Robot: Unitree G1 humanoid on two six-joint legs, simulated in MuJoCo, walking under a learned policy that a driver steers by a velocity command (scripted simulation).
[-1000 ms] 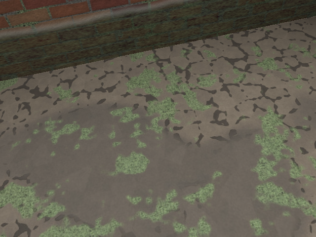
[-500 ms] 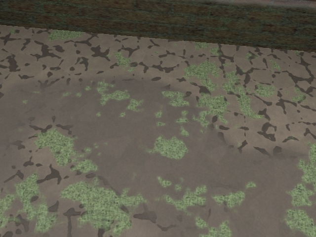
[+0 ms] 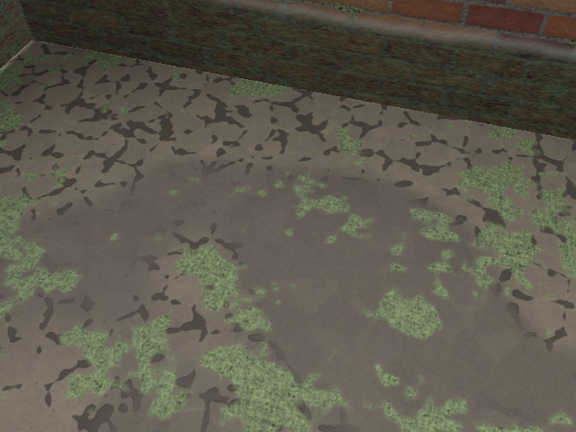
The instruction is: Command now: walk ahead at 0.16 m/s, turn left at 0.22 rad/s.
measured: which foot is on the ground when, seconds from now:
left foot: up 0.00-0.30, down 0.32-0.78, up 0.80-1.00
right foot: down 0.00-0.32, up 0.34-0.78, down 0.80-1.00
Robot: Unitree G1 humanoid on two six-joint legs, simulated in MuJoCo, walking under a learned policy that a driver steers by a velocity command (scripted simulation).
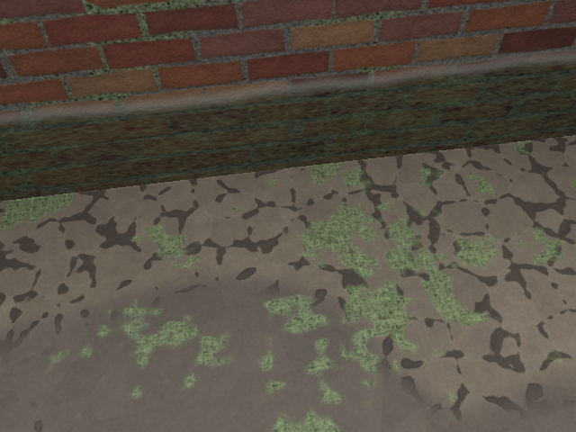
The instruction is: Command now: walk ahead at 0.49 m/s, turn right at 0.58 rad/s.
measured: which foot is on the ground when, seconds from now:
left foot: up 0.00-0.28, down 0.30-0.76, up 0.78-1.00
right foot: down 0.00-0.32, up 0.34-0.72, down 0.74-1.00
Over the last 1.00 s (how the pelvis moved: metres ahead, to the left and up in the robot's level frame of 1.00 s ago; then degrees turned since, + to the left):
0.39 -0.09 0.01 -27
